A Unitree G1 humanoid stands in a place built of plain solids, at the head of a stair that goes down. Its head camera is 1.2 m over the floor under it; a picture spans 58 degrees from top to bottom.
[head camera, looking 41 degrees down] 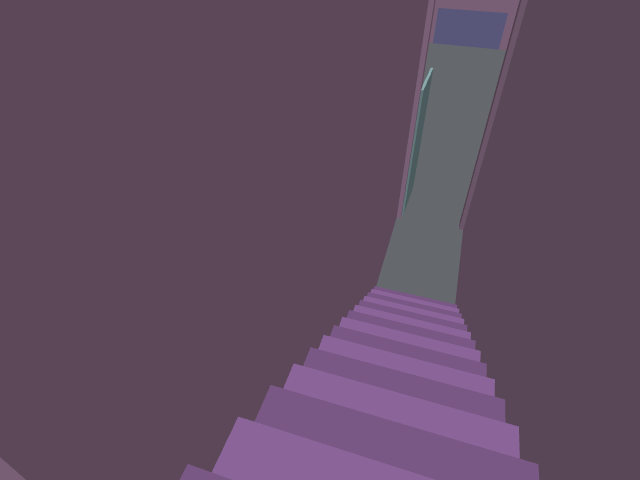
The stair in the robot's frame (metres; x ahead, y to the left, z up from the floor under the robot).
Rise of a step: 0.20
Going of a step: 0.25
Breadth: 1.03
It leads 18 degrees to the right of straight ahead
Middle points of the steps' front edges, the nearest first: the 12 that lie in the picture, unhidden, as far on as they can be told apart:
0.56 -0.21 -0.20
0.79 -0.29 -0.40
1.03 -0.36 -0.61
1.26 -0.44 -0.81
1.50 -0.51 -1.01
1.73 -0.58 -1.22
1.96 -0.66 -1.42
2.20 -0.73 -1.62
2.43 -0.81 -1.82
2.67 -0.88 -2.03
2.90 -0.96 -2.23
3.14 -1.03 -2.43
